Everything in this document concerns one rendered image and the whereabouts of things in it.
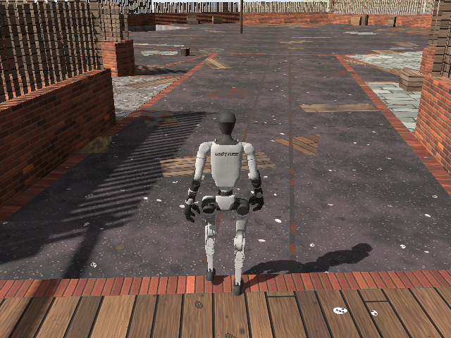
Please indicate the robot right shin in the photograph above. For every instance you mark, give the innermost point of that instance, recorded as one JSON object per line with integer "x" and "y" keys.
{"x": 239, "y": 262}

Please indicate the left robot hand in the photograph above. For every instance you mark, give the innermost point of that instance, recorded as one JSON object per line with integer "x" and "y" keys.
{"x": 188, "y": 212}

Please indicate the left robot forearm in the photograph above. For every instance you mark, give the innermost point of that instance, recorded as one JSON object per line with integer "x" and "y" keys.
{"x": 192, "y": 192}

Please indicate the right robot forearm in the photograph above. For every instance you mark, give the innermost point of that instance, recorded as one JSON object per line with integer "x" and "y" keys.
{"x": 257, "y": 186}

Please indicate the left robot upper arm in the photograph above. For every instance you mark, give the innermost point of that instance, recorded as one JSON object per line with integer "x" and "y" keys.
{"x": 203, "y": 149}

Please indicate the right robot upper arm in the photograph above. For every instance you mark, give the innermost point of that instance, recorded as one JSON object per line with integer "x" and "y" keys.
{"x": 251, "y": 160}

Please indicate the right robot hand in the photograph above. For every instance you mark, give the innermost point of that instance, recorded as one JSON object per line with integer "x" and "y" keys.
{"x": 254, "y": 200}

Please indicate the robot shin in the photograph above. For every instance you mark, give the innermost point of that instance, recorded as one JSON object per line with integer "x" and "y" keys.
{"x": 210, "y": 248}
{"x": 239, "y": 262}

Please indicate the robot left shin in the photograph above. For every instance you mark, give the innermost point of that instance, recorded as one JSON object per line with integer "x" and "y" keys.
{"x": 210, "y": 248}

